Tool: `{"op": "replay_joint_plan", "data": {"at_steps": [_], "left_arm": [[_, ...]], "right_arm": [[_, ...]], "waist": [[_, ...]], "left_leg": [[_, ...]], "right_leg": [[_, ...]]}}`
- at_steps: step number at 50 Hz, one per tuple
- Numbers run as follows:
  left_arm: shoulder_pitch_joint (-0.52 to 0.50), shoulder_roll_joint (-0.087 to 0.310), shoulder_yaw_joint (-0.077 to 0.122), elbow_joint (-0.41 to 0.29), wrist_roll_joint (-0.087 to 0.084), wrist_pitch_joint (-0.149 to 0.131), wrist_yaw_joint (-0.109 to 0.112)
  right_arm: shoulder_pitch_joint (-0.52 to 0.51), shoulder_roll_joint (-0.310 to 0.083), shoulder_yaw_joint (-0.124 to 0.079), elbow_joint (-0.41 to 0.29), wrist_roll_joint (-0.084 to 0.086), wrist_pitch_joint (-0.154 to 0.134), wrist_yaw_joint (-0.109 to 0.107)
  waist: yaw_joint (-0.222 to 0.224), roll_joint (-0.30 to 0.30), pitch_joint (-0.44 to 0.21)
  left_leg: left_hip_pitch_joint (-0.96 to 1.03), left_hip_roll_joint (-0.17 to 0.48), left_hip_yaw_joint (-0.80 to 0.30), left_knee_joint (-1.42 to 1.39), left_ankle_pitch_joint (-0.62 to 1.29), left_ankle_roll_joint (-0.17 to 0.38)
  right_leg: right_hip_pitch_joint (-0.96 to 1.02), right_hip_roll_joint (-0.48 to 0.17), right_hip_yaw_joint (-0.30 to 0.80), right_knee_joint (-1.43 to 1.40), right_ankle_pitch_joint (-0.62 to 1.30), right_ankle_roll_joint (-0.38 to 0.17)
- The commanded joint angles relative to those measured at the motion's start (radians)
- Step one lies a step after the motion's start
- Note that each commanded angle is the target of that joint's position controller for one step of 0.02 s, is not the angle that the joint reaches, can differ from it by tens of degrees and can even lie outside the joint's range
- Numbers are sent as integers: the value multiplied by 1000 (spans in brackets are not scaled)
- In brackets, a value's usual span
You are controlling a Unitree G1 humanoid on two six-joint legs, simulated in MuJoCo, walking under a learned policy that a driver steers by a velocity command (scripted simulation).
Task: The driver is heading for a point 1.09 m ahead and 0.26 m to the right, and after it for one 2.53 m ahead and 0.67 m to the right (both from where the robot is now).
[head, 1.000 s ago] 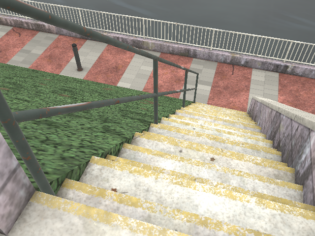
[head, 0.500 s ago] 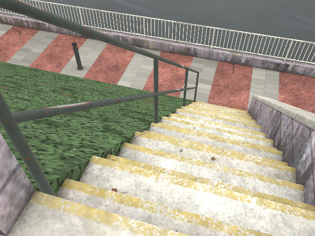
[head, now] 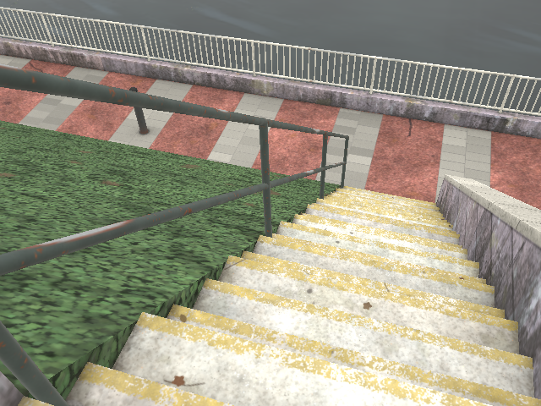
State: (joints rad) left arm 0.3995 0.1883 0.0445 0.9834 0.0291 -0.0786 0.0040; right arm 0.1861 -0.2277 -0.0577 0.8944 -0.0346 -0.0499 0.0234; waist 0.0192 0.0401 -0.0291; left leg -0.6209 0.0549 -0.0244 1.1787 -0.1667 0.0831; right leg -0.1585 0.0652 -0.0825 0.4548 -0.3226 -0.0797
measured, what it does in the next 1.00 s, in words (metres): goes down, turning right: left foot, then right foot 0.17 m lower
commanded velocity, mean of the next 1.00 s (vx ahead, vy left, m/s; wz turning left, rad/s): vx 0.97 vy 0.00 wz -0.46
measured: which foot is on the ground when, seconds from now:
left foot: up 0.00-0.22, down 0.24-0.62, up 0.64-0.88, down 0.90-1.00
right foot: down 0.00-0.24, up 0.26-0.60, down 0.62-0.90, up 0.92-1.00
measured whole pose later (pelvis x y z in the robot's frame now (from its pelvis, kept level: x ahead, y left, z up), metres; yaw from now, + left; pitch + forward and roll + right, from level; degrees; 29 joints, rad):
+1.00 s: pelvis +0.69 -0.05 -0.41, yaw -29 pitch -2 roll +2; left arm 0.31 0.24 0.05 0.88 0.03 0.00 0.05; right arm 0.37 -0.24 -0.02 0.84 -0.02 -0.11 0.02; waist -0.01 0.01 -0.04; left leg -0.28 0.00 0.12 0.83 -0.41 0.04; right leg -0.65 0.12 0.05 1.88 -0.51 -0.16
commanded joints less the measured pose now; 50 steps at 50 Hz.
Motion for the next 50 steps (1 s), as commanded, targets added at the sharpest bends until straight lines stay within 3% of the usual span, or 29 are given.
{"op": "replay_joint_plan", "data": {"at_steps": [1, 7, 10, 12, 13, 14, 16, 19, 21, 22, 25, 29, 30, 31, 32, 33, 34, 35, 36, 37, 38, 40, 43, 44, 45, 46, 47, 48, 50], "left_arm": [[60, 111, 14, -42, -14, -28, 8], [125, 135, 6, -25, -31, -43, 3], [6, 203, 20, -65, -28, -37, 21], [-251, 257, 46, -95, -48, -27, 28], [-168, 78, 22, -113, -39, -30, 33], [-6, 15, -1, -143, -46, -38, 40], [8, 139, 36, -131, -19, -6, 40], [-111, 118, 38, -200, 13, 97, 25], [-27, 96, 31, -167, 24, 114, 3], [-62, 141, 54, -175, 19, 103, -4], [-102, 56, 14, -186, -14, 83, -69], [-20, 156, 52, -152, 11, 131, -21], [148, 195, 64, -90, 17, 130, -2], [270, 215, 70, -101, 7, 116, 4], [330, 206, 61, -64, -18, 96, -10], [254, 259, 31, -53, -52, 64, -14], [304, 281, 42, -24, -85, 53, 1], [143, 235, 21, -67, -60, 45, 13], [16, 237, 17, -119, -28, 27, 22], [-130, 145, -7, -154, -10, 5, 45], [-171, 136, -10, -155, -13, -15, 49], [-153, 90, -21, -143, -62, -58, 61], [-32, 129, -3, -75, -45, 2, 52], [-148, 147, 3, -96, -46, 24, 40], [-296, 164, 12, -153, -59, 33, 30], [-141, 82, 5, -224, -97, 42, 41], [-15, 73, -3, -239, -57, 46, 55], [-59, 108, 5, -178, 14, 71, 55], [-145, 61, 7, -198, 43, 84, 47]], "right_arm": [[-90, -28, 2, -98, 0, 17, 6], [-259, -35, 11, -168, 20, 22, 33], [148, -133, -48, -39, 7, 22, -6], [667, -223, -105, 92, -4, 27, -27], [457, -188, -73, 65, 4, 14, -19], [264, -121, -32, -6, 15, -7, -7], [118, -116, -39, -43, 28, -17, -10], [12, -133, -17, -69, 23, -74, -4], [98, -217, -26, -28, -2, -94, -4], [116, -149, -18, -17, 12, -114, -6], [80, -96, 11, -25, 43, -140, -53], [145, -131, 5, 3, -9, -73, -63], [148, -159, -9, 9, -9, -53, -56], [53, -205, -28, -10, -3, -18, -71], [-132, -131, -21, -53, 2, 16, -81], [-100, -30, 21, -215, -2, -7, -92], [-117, -68, 27, -238, -69, -32, -77], [-135, -118, 18, -203, -54, -33, -76], [-69, -148, 9, -174, -50, -45, -79], [-9, -167, 7, -160, -29, -60, -69], [103, -98, 20, -78, -17, -56, -53], [143, -87, 33, -80, 5, -61, -33], [149, -17, 64, -112, 10, -22, -37], [430, -49, 39, -21, -15, -24, -47], [687, -126, 12, 46, -7, -27, -51], [465, -172, 13, -55, -4, -43, -23], [416, -215, -6, -71, 8, -67, -4], [419, -129, 1, -60, 35, -74, 8], [395, -66, 29, -51, 23, -86, 9]], "waist": [[-14, -68, 184], [3, -114, 182], [-184, -133, -25], [-521, -74, -121], [-296, 192, -32], [-118, 157, -28], [-23, -14, 50], [43, -62, 150], [44, 23, 46], [57, -68, 32], [56, -8, 21], [29, 40, 71], [104, -7, 3], [254, -34, 85], [361, -161, 183], [98, -335, 310], [84, -115, 225], [30, 97, 200], [-36, 18, 198], [-119, 34, 196], [-134, -57, 137], [-148, 52, 83], [-60, -161, 99], [-201, -195, -38], [-396, -93, -67], [-190, 146, 7], [-79, 331, -83], [-103, 107, 12], [-29, -42, 119]], "left_leg": [[-261, 52, -9, -94, 125, -32], [147, -38, 143, -479, 265, -1], [558, -144, 170, -271, 192, 91], [953, -82, 89, -413, 47, 190], [892, 87, -97, -536, 225, 170], [838, 206, -315, -529, 655, 201], [530, 291, -449, -663, 178, 284], [81, 227, -203, -657, 315, 175], [115, 211, -129, -599, 381, 139], [103, 125, -42, -491, 50, 50], [-126, 30, 204, -377, -382, -14], [290, 148, 207, 109, 263, -52], [256, 140, 248, 350, 479, -54], [175, 84, 244, 776, 604, -41], [-178, -54, 225, 1236, -39, 3], [-544, -51, 126, 892, -378, 12], [-669, 18, -6, 614, -350, 0], [-587, 24, -46, 421, -220, -55], [-420, 42, -65, 193, -120, -92], [32, -16, 47, -180, 294, -154], [361, -74, 139, -62, 505, -168], [492, -76, 102, -367, 952, -162], [682, -75, 80, -714, 833, -91], [962, -61, 74, -494, 880, -43], [1092, 79, -71, -574, 845, 49], [987, 296, -183, -497, 1204, -2], [1097, 442, -394, -406, 1085, 31], [947, 408, -364, -443, 920, 53], [565, 329, -248, -457, 709, 23]], "right_leg": [[10, -261, 317, -314, 8, -113], [-61, -205, 100, -416, 520, -79], [-44, -224, -28, 37, 1249, -39], [-303, -135, -13, 882, 1070, -31], [-510, 52, 123, 1189, -96, -37], [-624, 52, 307, 1214, -128, -40], [-621, -42, 280, 1054, -4, 8], [-393, -90, 196, 738, 40, 54], [-297, -53, 78, 817, 250, 25], [-301, -87, 175, 576, 567, -4], [100, 5, -31, 349, 1132, 21], [-113, -13, -85, 317, 773, -47], [94, 11, -107, 233, 661, -74], [120, -32, -55, -17, 606, -147], [255, -130, 87, -135, 795, -219], [231, -159, 313, 213, 1294, -109], [285, -217, 570, 227, 915, -191], [70, -249, 571, 199, 590, -204], [-126, -270, 662, 171, 535, -235], [-520, -123, 501, 165, 350, -211], [-718, -100, 483, 190, 337, -214], [-720, 40, 382, 448, -14, -146], [-540, 67, 321, 688, 80, -123], [-647, 46, 357, 990, 198, -121], [-756, 110, 277, 1466, 71, -74], [-846, 176, 207, 1641, -418, -66], [-1032, 7, 236, 1526, -319, -89], [-1061, -26, 245, 1490, -216, -81], [-1041, -66, 243, 1368, -14, -87]]}}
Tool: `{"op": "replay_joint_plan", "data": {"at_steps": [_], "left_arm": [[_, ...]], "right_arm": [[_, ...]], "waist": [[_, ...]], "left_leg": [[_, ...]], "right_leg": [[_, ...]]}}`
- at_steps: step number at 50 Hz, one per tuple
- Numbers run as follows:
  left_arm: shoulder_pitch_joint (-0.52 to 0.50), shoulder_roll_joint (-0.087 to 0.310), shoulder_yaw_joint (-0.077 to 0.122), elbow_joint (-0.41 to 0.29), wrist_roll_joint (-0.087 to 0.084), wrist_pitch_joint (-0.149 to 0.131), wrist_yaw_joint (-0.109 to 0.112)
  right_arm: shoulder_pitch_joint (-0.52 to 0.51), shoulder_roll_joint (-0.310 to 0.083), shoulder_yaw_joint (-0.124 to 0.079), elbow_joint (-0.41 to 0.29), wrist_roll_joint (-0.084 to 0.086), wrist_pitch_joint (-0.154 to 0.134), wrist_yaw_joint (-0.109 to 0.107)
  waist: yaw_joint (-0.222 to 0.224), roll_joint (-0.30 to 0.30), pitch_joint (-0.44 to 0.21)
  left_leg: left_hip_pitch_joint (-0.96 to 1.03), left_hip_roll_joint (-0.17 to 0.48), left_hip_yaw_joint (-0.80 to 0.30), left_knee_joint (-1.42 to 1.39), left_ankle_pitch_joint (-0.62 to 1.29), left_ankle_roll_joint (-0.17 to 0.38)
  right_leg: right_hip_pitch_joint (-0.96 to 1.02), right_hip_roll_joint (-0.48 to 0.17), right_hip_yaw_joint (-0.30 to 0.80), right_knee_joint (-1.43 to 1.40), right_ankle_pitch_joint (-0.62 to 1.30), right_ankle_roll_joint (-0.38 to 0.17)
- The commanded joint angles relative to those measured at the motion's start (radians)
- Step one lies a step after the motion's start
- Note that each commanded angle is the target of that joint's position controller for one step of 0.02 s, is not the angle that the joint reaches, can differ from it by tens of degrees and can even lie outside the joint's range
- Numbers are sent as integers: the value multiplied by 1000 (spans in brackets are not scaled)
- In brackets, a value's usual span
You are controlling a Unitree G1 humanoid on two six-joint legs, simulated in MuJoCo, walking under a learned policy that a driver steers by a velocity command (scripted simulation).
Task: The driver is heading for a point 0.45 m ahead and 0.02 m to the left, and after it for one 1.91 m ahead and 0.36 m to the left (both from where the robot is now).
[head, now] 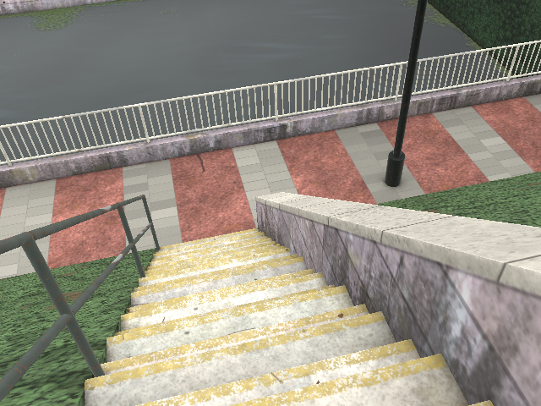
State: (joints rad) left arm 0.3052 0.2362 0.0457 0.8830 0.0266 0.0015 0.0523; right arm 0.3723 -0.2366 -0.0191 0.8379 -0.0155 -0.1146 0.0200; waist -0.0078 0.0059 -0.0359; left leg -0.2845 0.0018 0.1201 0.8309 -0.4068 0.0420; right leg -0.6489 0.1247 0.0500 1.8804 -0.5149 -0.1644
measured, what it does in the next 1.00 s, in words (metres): goes down, turning left: right foot 0.23 m lower, then left foot 0.23 m lower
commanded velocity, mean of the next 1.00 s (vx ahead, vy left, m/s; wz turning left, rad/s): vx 0.64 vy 0.00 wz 0.23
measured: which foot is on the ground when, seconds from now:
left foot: down 0.00-0.30, up 0.32-0.68, down 0.70-1.00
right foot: up 0.00-0.30, down 0.32-0.72, up 0.74-1.00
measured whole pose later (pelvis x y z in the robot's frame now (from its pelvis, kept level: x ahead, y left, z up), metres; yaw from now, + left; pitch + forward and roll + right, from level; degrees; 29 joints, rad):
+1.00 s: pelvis +0.50 -0.13 -0.45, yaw +19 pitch +0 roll -3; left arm -0.09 0.14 -0.04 0.63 0.06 0.05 0.05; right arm 0.40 -0.18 0.00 0.81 0.02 0.06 -0.05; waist -0.07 -0.04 0.06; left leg -0.45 -0.18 -0.21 0.84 -0.36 0.08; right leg -0.97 0.03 0.09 1.46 -0.02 0.08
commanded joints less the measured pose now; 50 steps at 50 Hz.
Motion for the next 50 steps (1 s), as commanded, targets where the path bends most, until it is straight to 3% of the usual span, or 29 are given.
{"op": "replay_joint_plan", "data": {"at_steps": [1, 4, 7, 8, 11, 13, 14, 15, 16, 17, 18, 19, 20, 22, 23, 24, 26, 29, 32, 33, 36, 37, 38, 39, 40, 42, 45, 47, 50], "left_arm": [[-66, -38, -12, -159, 31, 3, -21], [-99, -14, 6, -120, 50, 40, -51], [-339, -25, 4, -184, 10, 3, -62], [-432, -19, 1, -198, 12, -18, -62], [-337, 60, 8, -145, -52, -33, -87], [-25, 149, 59, -13, -37, 8, -80], [205, 191, 78, 87, -16, 20, -63], [321, 200, 90, 124, 24, 14, -64], [288, 202, 90, 102, 16, 1, -78], [260, 231, 44, 86, 19, -29, -82], [173, 319, 83, 105, -23, -31, -73], [100, 197, 58, 63, -27, -37, -74], [-70, 72, 19, 23, 12, -70, -83], [-162, -34, -25, -3, 25, -125, -88], [-95, 61, -6, 33, 18, -140, -85], [-32, 176, 29, 67, 3, -160, -64], [-62, 117, 16, 62, -11, -171, -42], [5, 85, -16, 46, -4, -135, -40], [0, 102, -9, 31, 13, -70, -22], [-108, 179, 13, 5, 22, -58, -13], [-76, 113, 21, 8, 7, -19, -9], [-71, 3, -4, -90, 1, -9, -9], [-152, 25, -19, -187, 30, -2, -6], [-269, 30, -28, -235, 35, -7, 3], [-221, 0, -38, -219, 28, -6, 3], [-279, -10, -58, -264, 42, 12, 15], [-397, -52, -86, -350, 22, 69, 25], [-175, 20, -48, -243, 27, 62, 13], [-276, 43, -33, -279, 37, 55, -1]], "right_arm": [[134, -53, -2, -2, 2, -34, -4], [83, -159, -14, 13, 2, -14, -18], [165, -40, 21, 64, -15, -22, -16], [156, -80, 14, 71, -23, -19, -23], [-4, -162, -22, 62, -20, -26, -51], [16, -182, -33, 109, -35, -15, -53], [84, -170, -38, 135, -32, 1, -39], [35, -169, -58, 136, -32, 30, -53], [-74, -161, -73, 108, -36, 59, -64], [-6, -49, -59, 62, 2, 55, -62], [144, -5, -30, -4, -16, 64, -50], [88, -15, -26, 29, -25, 77, -45], [58, -45, -38, 62, -28, 78, -36], [80, -17, -38, 87, -13, 97, -33], [150, 51, -22, 84, -70, 108, -25], [77, 104, -9, 35, -76, 111, -30], [-151, -26, -34, -61, -38, 121, -35], [-258, -61, -47, -102, -36, 115, -30], [-265, -54, -44, -111, 27, 92, 4], [-121, -59, -54, -85, 32, 101, 9], [276, -118, -84, 68, 10, 102, 24], [258, -239, -96, 80, -9, 100, 29], [287, -230, -83, 64, 53, 91, 21], [272, -224, -81, 46, 35, 101, -1], [207, -237, -79, 23, 20, 119, -20], [60, -226, -62, -53, 0, 121, -57], [-79, -80, 9, -121, 10, 132, -80], [-117, -151, -22, -127, 30, 146, -78], [-65, -148, -35, -171, 36, 164, -73]], "waist": [[71, 116, 162], [58, 116, 124], [-33, 21, 209], [-80, 25, 204], [10, 4, 117], [81, 112, -5], [134, 58, -87], [236, -35, 21], [319, -225, 168], [186, -241, 169], [15, -258, -40], [16, -183, 8], [-55, -65, 79], [-149, 110, 126], [-194, 26, 150], [-166, -148, 82], [-113, -145, 71], [-27, -54, 114], [1, -104, 216], [-102, -197, 157], [-229, -23, 30], [-133, 408, 134], [-129, 346, 20], [-183, 171, -115], [-109, 122, -185], [-54, 154, -230], [22, -7, -80], [108, 65, -168], [44, 59, -143]], "left_leg": [[1, 431, -367, -133, 886, 60], [-269, 442, -353, -66, 845, 67], [-121, 330, -272, 54, 50, 6], [-75, 331, -292, 54, -49, 22], [-271, 310, -89, 88, -249, 50], [-154, 309, 10, 409, 178, 40], [-190, 251, 86, 704, 382, 14], [-372, 160, 58, 1125, 208, -13], [-501, -10, 28, 1474, -400, 16], [-735, -131, -236, 1488, -549, 43], [-869, -19, -258, 1120, -303, 61], [-741, 32, -252, 1035, -214, 43], [-678, 39, -299, 823, 63, 52], [-409, -4, -256, 504, 395, 20], [-344, -13, -152, 541, 495, 2], [-465, 10, -202, 509, 690, 1], [-401, 31, -316, 314, 1014, -20], [-477, 31, -252, 98, 1000, -28], [-276, 66, -136, -209, 967, -20], [-114, 62, -68, -130, 921, 7], [308, 22, -133, -304, 649, 119], [391, 92, -274, -114, 1475, 135], [562, 152, -522, -96, 1666, 115], [602, 224, -580, -108, 1407, 196], [563, 259, -639, -101, 1288, 228], [406, 319, -881, -239, 765, 280], [-68, 137, -716, -252, 747, 177], [-136, 64, -599, -157, 976, 166], [-5, 10, -657, -106, 800, 177]], "right_leg": [[-435, -170, 131, -386, 451, 35], [-167, -121, -69, -296, 535, 63], [-402, -172, 96, -686, 971, 5], [-412, -157, 77, -714, 989, 12], [254, -220, -78, -1189, 1317, 77], [526, -196, -177, -1070, 1197, 90], [783, -116, -250, -1080, 1044, 96], [898, -175, -52, -1370, 877, 32], [780, -201, -16, -1486, 773, -24], [825, -309, 0, -1074, 1568, 50], [839, -484, 288, -1171, 792, -25], [563, -496, 332, -1281, 378, -43], [379, -403, 202, -1259, 149, 40], [8, -329, -30, -1246, 95, 125], [-132, -409, -3, -1247, -75, 90], [-56, -532, 145, -1253, -192, 41], [-128, -511, 180, -1193, -361, 48], [44, -502, 93, -966, -295, 59], [39, -486, -55, -866, -189, 75], [-8, -541, -58, -777, -23, 62], [-36, -383, -305, -9, 295, 77], [-423, -143, -340, 446, -379, 107], [-667, -158, -181, 383, -396, 108], [-708, -153, -72, 319, -241, 117], [-694, -165, -23, 311, -149, 125], [-750, -150, 68, 116, 89, 194], [-438, -75, -1, -262, 390, 276], [-125, -93, -1, -385, 589, 264], [-186, -89, 28, -465, 601, 240]]}}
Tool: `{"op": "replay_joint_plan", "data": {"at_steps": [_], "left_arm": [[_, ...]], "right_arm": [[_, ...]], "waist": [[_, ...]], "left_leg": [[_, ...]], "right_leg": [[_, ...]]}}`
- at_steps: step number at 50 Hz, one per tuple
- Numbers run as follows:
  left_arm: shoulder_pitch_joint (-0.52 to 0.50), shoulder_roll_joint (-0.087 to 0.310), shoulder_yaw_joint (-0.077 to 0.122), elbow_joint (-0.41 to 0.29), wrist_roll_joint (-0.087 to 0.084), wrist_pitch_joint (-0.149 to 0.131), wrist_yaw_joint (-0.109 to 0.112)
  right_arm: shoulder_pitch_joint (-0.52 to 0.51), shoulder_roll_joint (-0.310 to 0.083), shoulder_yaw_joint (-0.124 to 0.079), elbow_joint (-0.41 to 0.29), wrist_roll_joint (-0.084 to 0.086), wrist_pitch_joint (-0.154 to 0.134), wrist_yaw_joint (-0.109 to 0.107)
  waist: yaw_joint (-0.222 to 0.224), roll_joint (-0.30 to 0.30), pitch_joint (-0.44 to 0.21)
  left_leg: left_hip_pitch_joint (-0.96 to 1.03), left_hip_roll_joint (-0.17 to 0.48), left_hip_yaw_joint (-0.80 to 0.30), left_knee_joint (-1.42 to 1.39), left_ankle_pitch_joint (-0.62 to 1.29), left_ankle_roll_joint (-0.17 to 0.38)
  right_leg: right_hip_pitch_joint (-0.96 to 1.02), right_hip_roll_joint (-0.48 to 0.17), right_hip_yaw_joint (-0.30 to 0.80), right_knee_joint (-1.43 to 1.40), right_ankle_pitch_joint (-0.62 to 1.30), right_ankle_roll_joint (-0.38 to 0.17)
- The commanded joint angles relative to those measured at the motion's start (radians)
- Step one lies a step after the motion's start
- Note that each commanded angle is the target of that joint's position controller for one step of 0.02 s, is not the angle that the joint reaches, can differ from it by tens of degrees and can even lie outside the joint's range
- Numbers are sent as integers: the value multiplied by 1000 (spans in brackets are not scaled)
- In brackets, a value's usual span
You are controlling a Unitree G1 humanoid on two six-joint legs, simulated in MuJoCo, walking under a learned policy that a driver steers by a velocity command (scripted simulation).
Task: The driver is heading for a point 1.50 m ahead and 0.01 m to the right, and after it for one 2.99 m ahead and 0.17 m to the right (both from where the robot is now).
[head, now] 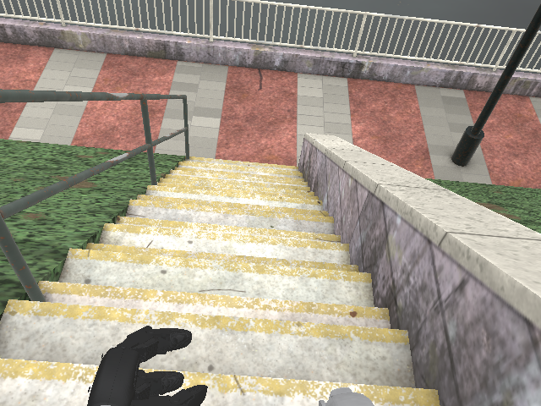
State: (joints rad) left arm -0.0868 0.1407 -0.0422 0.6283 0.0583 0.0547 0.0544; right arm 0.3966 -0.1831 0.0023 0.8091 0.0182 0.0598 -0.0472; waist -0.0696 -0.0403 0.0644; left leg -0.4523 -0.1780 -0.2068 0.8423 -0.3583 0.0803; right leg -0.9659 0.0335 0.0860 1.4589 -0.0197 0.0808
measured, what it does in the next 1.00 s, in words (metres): goes down, turning left: right foot, then right foot 0.17 m lower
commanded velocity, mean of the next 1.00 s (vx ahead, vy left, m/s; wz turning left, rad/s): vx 0.02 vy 0.00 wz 0.34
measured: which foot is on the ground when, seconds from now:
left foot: down 0.00-0.58, up 0.60-0.96, down 0.98-1.00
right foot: up 0.00-0.32, down 0.34-0.42, up 0.44-0.54, down 0.56-0.98, up 1.00-1.00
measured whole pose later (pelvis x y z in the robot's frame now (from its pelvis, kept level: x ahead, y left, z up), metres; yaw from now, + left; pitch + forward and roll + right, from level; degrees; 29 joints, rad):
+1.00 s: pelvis +0.10 -0.17 -0.13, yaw +20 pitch -1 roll +1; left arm 0.41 0.25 0.05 0.82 -0.03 0.05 0.03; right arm 0.14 -0.15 0.08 0.68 -0.02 0.09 0.01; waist 0.06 -0.02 -0.09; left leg -0.55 -0.07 0.05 1.49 -0.95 0.10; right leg -0.22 -0.05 0.03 0.30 -0.10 0.00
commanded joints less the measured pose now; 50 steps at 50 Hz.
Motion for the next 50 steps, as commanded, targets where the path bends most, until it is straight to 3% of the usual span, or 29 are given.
{"op": "replay_joint_plan", "data": {"at_steps": [1, 4, 11, 14, 16, 17, 18, 19, 20, 21, 22, 23, 24, 25, 27, 29, 30, 31, 32, 33, 34, 35, 36, 37, 40, 45, 48, 49, 50], "left_arm": [[29, 139, 60, -55, -1, -1, -10], [-63, 113, 54, -99, -5, -24, -26], [8, 208, 89, -89, -43, -42, -27], [74, 215, 86, -58, -52, -50, -35], [250, 213, 81, 1, -63, -64, -50], [256, 198, 72, 9, -78, -62, -58], [320, 236, 86, 33, -77, -70, -59], [366, 312, 106, 92, -77, -73, -62], [327, 259, 85, 84, -79, -71, -73], [286, 200, 69, 78, -67, -59, -91], [284, 200, 85, 102, -32, -40, -95], [241, 180, 77, 89, -62, -33, -77], [197, 185, 77, 47, -76, -43, -79], [247, 192, 87, 63, -77, -54, -89], [397, 207, 99, 95, -79, -68, -88], [722, 226, 105, 190, -75, -82, -86], [729, 259, 97, 194, -71, -95, -85], [699, 244, 90, 190, -81, -94, -84], [667, 328, 115, 176, -70, -94, -65], [701, 173, 72, 175, -78, -86, -72], [677, 261, 86, 168, -42, -93, -53], [573, 324, 111, 151, -32, -84, -30], [527, 282, 96, 144, -42, -84, -16], [508, 238, 85, 146, -45, -67, -23], [558, 213, 68, 154, -52, -61, -16], [519, 256, 98, 147, -58, -32, 0], [499, 305, 135, 140, -109, -15, -20], [595, 289, 142, 167, -104, 5, -23], [597, 239, 149, 159, -77, 12, -22]], "right_arm": [[-21, -189, -59, -129, -12, -7, -12], [-3, -214, -73, -165, -33, -2, -19], [-135, -204, -52, -201, -35, -28, 28], [-237, -187, -36, -211, -26, -40, 39], [-350, -198, -39, -223, -2, -35, 38], [-286, -193, -46, -202, 0, -19, 23], [-283, -152, -29, -219, 3, -17, 36], [-273, -178, -44, -225, -25, -15, 44], [-297, -232, -57, -222, -43, -21, 50], [-303, -228, -44, -172, -38, -28, 55], [-224, -169, -10, -99, -47, -26, 66], [-244, -91, 16, -114, -13, -28, 80], [-285, -104, 16, -122, -14, -33, 65], [-253, -131, 9, -114, -23, -43, 41], [-198, -165, -9, -83, -33, -37, 10], [-253, -115, -16, -101, -17, -31, 2], [-289, -77, -15, -161, -17, -37, 6], [-231, -61, -15, -146, -37, -47, 3], [-265, -27, 9, -150, -45, -46, 2], [-400, -111, -20, -136, -82, -30, -10], [-365, -45, -3, -170, -58, -37, 8], [-430, -54, 9, -215, -53, -37, 7], [-462, -91, -2, -207, -68, -14, 4], [-428, -93, -5, -174, -71, 2, -2], [-384, -65, 10, -153, -63, 39, 5], [-376, -25, 49, -203, -68, 40, 35], [-240, -37, 54, -186, -39, 28, 58], [-216, -55, 49, -195, -9, 19, 66], [-109, -96, 35, -161, -21, 3, 66]], "waist": [[52, 97, -203], [-3, 124, -124], [24, 185, -99], [54, 211, -116], [131, 240, -131], [102, 171, -96], [139, -83, -70], [136, -379, -10], [125, -337, 74], [129, -240, 89], [138, -168, -41], [61, 36, 9], [54, 129, 52], [32, 150, 27], [51, 131, -95], [188, -61, -147], [150, -180, -107], [95, -154, -143], [134, -319, -169], [199, -10, -83], [146, -137, -148], [130, -192, -105], [113, -82, -114], [116, -43, -117], [119, -9, -113], [115, -110, -91], [84, -237, -56], [80, -136, 8], [48, 86, 83]], "left_leg": [[272, 187, -412, -75, 572, 197], [390, 207, -568, -84, 437, 267], [182, 222, -592, -43, 474, 297], [35, 179, -494, -7, 343, 223], [-142, 106, -329, 83, 255, 120], [-157, 29, -241, 85, -20, 72], [-319, -66, -101, 199, -368, 0], [-262, -122, 92, 360, -412, -47], [-136, -80, 187, 248, -314, -46], [76, -49, 227, 75, -217, -35], [221, -34, 284, -36, -177, -3], [-45, 45, 66, -77, -273, 40], [-81, 73, -31, -29, -205, 78], [-73, 97, -91, 53, -168, 99], [-101, 67, -27, 252, -184, 87], [-371, -43, 96, 709, -363, 46], [-540, -59, 162, 960, -476, 33], [-665, -30, 151, 1159, -490, 37], [-691, 25, 169, 1242, -412, 1], [-671, 17, 159, 1380, -304, -7], [-657, 39, 143, 1389, -310, -31], [-701, 105, 116, 1362, -244, -66], [-633, 119, 93, 1383, -189, -80], [-589, 89, 163, 1410, -199, -92], [-505, 94, 213, 1364, -205, -91], [-328, 173, 254, 888, -326, -46], [164, 94, 280, 637, -536, 80], [144, 55, 230, 277, -588, 117], [199, 142, -38, 116, -435, 164]], "right_leg": [[14, 10, 53, -74, 106, -6], [-138, 20, 98, -157, -28, -4], [159, 11, 115, -236, -66, -11], [416, -28, 94, -400, -32, -47], [751, -41, 27, -643, 57, -79], [835, -42, -36, -926, 238, -65], [913, -98, 149, -1112, 126, -77], [771, -182, 401, -1311, -82, -100], [612, -151, 367, -1374, -99, -62], [551, -44, 106, -1350, 171, 30], [626, 124, -231, -1198, 538, 76], [734, -9, -81, -1153, 370, -4], [734, -89, -66, -1264, 386, -39], [782, -151, -58, -1313, 467, -68], [935, -150, -108, -1285, 526, -78], [1186, -223, 12, -1149, 678, -100], [1220, -290, 70, -994, 755, -149], [1218, -306, 112, -887, 624, -198], [1086, -465, 354, -1067, 182, -374], [953, -268, 183, -1059, 171, -291], [930, -386, 344, -1072, 181, -419], [853, -465, 420, -1202, -10, -477], [807, -427, 381, -1234, -75, -448], [766, -339, 296, -1210, -67, -414], [745, -282, 200, -1194, 41, -381], [758, -231, 130, -1305, -195, -292], [452, -258, 100, -1472, -301, -257], [491, -233, 108, -1429, -494, -217], [364, -174, 33, -1173, -555, -160]]}}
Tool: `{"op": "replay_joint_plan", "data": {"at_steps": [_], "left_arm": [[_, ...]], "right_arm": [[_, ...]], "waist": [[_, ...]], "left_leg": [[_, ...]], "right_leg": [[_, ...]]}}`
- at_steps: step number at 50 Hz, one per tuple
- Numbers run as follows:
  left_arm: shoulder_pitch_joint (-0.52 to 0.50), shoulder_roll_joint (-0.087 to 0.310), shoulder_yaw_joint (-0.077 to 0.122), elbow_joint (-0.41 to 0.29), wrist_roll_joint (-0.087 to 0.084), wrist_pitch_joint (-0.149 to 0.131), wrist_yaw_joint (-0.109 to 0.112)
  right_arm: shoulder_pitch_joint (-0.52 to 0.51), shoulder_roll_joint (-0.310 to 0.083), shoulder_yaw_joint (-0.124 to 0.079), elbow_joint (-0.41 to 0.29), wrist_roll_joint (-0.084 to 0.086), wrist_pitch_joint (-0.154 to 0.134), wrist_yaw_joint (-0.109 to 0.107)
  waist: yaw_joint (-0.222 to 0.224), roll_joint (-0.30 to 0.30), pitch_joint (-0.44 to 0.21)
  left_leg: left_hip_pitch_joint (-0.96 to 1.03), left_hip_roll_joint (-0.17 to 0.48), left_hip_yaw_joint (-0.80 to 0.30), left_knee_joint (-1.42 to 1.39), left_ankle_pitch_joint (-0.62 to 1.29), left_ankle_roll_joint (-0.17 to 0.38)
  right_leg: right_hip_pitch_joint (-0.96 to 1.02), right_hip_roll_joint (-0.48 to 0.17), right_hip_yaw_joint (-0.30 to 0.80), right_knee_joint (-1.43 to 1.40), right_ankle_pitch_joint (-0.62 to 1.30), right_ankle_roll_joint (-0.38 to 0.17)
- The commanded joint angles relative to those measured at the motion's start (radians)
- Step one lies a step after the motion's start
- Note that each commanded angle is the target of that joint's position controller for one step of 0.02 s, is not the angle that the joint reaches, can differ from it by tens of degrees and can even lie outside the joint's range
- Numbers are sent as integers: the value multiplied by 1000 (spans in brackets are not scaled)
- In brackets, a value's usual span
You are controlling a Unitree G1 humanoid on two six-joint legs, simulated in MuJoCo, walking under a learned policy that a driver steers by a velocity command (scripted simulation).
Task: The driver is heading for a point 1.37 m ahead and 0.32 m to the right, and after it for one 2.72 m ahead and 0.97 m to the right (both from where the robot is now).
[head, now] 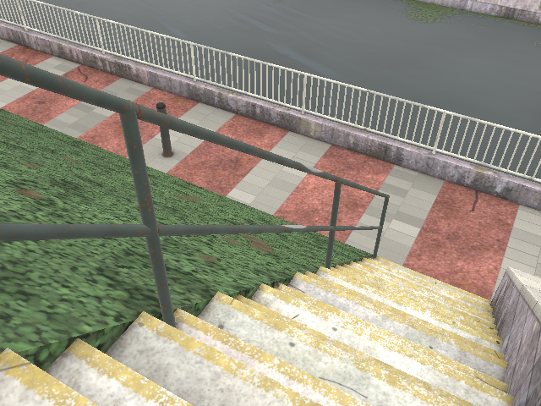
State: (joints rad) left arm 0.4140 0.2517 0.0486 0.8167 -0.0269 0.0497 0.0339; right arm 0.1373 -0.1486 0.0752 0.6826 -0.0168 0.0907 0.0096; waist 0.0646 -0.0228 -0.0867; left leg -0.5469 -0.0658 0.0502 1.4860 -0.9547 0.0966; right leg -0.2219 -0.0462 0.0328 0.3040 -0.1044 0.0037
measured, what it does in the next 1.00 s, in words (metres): steps on the spot: right foot 0.17 m lower, then left foot 0.17 m higher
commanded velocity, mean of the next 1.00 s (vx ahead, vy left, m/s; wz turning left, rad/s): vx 0.00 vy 0.00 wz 0.01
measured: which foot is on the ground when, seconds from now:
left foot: down 0.00-0.58, up 0.60-0.92, down 0.94-1.00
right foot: up 0.00-0.54, down 0.56-0.98, up 1.00-1.00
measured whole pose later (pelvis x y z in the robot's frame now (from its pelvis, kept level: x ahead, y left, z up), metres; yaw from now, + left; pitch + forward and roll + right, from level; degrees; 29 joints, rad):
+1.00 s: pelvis +0.06 +0.03 +0.00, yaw +1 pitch +1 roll +0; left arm 0.43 0.20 0.00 1.05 0.00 0.03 0.01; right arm 0.13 -0.15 0.08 0.80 -0.02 0.04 -0.04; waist 0.03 -0.05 -0.08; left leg -0.56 -0.06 0.09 1.49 -0.89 0.11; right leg -0.25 -0.06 0.00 0.39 -0.16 -0.01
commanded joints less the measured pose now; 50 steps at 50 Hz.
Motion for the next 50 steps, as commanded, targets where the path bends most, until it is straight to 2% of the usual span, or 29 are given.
{"op": "replay_joint_plan", "data": {"at_steps": [1, 2, 3, 4, 6, 9, 13, 17, 19, 23, 24, 26, 27, 29, 30, 31, 32, 33, 34, 35, 37, 38, 39, 43, 46, 47, 48, 49, 50], "left_arm": [[-147, 138, 70, -135, 16, -2, -18], [-256, 164, 87, -155, 18, -23, -34], [-210, 105, 73, -158, -21, -43, -41], [-158, 73, 62, -127, -29, -44, -35], [-84, 39, 54, -65, 12, -7, -19], [-60, 22, 42, -46, 36, 45, -6], [-111, 33, 24, -35, 76, 43, -1], [-190, 26, 15, -22, 75, 26, -17], [-223, 18, 8, -15, 63, 13, -22], [-268, -16, -11, 2, 6, -15, -38], [-259, -8, -9, 4, 1, -11, -44], [-109, -15, -3, 80, -6, -6, -53], [-8, -4, 1, 134, 4, -3, -55], [251, 45, -4, 222, 10, -20, -74], [242, 84, -1, 222, 6, -32, -69], [191, 119, 8, 216, 9, -39, -53], [96, 73, -5, 190, 6, -44, -52], [16, 60, -17, 169, 16, -47, -48], [-22, 67, -25, 144, 47, -57, -40], [-36, 69, -28, 141, 51, -63, -35], [-6, 55, -32, 168, 45, -71, -37], [16, 20, -40, 184, 48, -76, -26], [33, 29, -45, 189, 41, -67, -33], [62, 47, -49, 195, 41, -51, -20], [31, 64, -52, 202, 19, -45, -15], [74, 89, -30, 224, 9, -24, -15], [142, 69, -19, 240, 18, -13, -17], [125, 29, -20, 214, 32, -19, -22], [-5, 43, -14, 166, 30, -9, -30]], "right_arm": [[319, -166, -45, 23, 5, -29, -16], [430, -143, -33, 84, -27, -50, -56], [342, -141, -29, 111, -52, -58, -85], [262, -131, -29, 130, -60, -60, -93], [134, -86, -29, 116, -21, -65, -78], [60, -75, -37, 93, 9, -58, -46], [220, -124, -59, 174, 12, -69, -55], [361, -114, -64, 245, -10, -81, -75], [368, -106, -61, 264, -21, -84, -78], [276, -117, -56, 247, -19, -70, -78], [300, -146, -62, 252, -20, -58, -75], [293, -163, -69, 255, -20, -44, -77], [290, -149, -65, 255, -21, -42, -69], [288, -39, -53, 247, -21, -60, -51], [314, -85, -72, 242, 26, -73, -38], [243, -104, -69, 220, 19, -79, -38], [130, -147, -82, 218, -29, -65, -45], [80, -159, -91, 209, -36, -55, -45], [75, -134, -86, 202, -27, -46, -40], [74, -113, -81, 202, -27, -37, -38], [82, -84, -74, 194, -29, -33, -42], [39, -97, -78, 170, -39, -36, -51], [64, -75, -69, 180, -30, -33, -51], [24, -76, -52, 132, -20, -28, -62], [81, -48, -19, 112, -10, -44, -44], [44, -31, 2, 74, 0, -53, -35], [46, -70, -4, 73, -1, -62, -38], [125, -131, -18, 98, 9, -63, -48], [227, -161, -23, 123, 3, -57, -60]], "waist": [[-266, 334, 280], [-314, 195, 349], [-221, 168, 335], [-143, 146, 273], [-26, 129, 173], [36, 126, 110], [-16, 59, 106], [-106, 104, 97], [-125, 119, 101], [-133, 120, 118], [-153, 100, 122], [-105, 48, 148], [-76, 4, 121], [9, -182, -48], [-5, -180, -78], [0, -259, -6], [-11, -149, 133], [-27, -91, 161], [-48, -89, 159], [-62, -96, 158], [-70, -101, 156], [-68, -38, 179], [-67, -57, 134], [-62, -67, 113], [-99, -141, 67], [-81, -175, 85], [-55, -33, 143], [-85, 147, 117], [-180, 219, 80]], "left_leg": [[366, 259, -817, -854, 229, 208], [278, 250, -1030, -942, 377, 215], [291, 274, -953, -923, 526, 209], [225, 268, -836, -856, 676, 200], [-24, 224, -531, -692, 828, 162], [-167, 205, -377, -730, 856, 132], [70, 194, -315, -648, 1010, 131], [293, 202, -321, -580, 1078, 152], [325, 197, -323, -563, 1022, 153], [110, 162, -277, -547, 668, 131], [64, 166, -281, -544, 676, 133], [-45, 127, -246, -429, 652, 130], [-102, 85, -217, -317, 550, 123], [-471, -39, -68, 251, -71, 60], [-490, -33, -18, 344, -39, 35], [-523, -4, 6, 291, 77, 7], [-512, 17, -15, 364, 203, -11], [-455, 21, -27, 338, 236, -26], [-319, 17, -21, 321, 288, -39], [-243, 8, -8, 338, 286, -38], [-205, -7, 0, 440, 275, -25], [-317, 12, -133, 468, 403, -41], [-266, -7, -27, 466, 300, -31], [-157, 32, -7, 374, 275, -34], [94, 56, -6, 38, 187, -1], [132, 40, -65, -223, 100, 25], [151, 96, -179, -331, 357, 52], [239, 196, -346, -367, 878, 73], [267, 245, -553, -595, 905, 111]], "right_leg": [[-779, 17, 73, 220, -610, -26], [-812, 74, 443, 257, -535, -42], [-803, 90, 496, 283, -427, -43], [-683, 103, 468, 344, -318, -28], [-408, 169, 302, 663, -80, -1], [-340, 230, 181, 1056, -62, 23], [-462, 186, 159, 1058, 18, 9], [-557, 153, 197, 858, 72, 23], [-519, 117, 205, 628, 112, 31], [-154, 34, 74, 121, 254, -12], [-73, 43, 14, 64, 192, -29], [133, 44, -85, -109, 235, -56], [261, 25, -100, -101, 225, -61], [633, -199, 131, 261, 622, -91], [565, -279, 255, 221, 317, -188], [399, -376, 439, -3, -139, -283], [223, -337, 437, -79, -304, -287], [112, -301, 401, -81, -322, -271], [-37, -273, 330, -98, -228, -284], [-120, -257, 282, -119, -158, -282], [-165, -234, 226, -125, -10, -292], [-106, -227, 245, -68, -70, -281], [-112, -234, 201, -93, 13, -294], [-103, -209, 113, -84, 278, -280], [-138, -176, 24, -56, 494, -210], [-113, -186, 70, -66, 438, -177], [-128, -153, 25, 24, 448, -139], [-254, -110, -24, 147, 306, -98], [-383, -50, 28, 156, -134, -50]]}}
Next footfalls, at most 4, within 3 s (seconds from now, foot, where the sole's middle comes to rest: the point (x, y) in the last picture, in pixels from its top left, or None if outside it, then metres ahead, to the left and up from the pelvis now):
0.56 right None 0.12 -0.12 -0.79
0.94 left None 0.02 0.10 -0.62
1.52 right None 0.19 -0.04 -0.79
2.00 left None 0.55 0.15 -1.00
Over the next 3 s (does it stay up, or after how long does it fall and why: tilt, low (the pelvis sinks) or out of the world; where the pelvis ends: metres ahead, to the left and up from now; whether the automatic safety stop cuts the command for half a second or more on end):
stays up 1.10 -0.12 -0.75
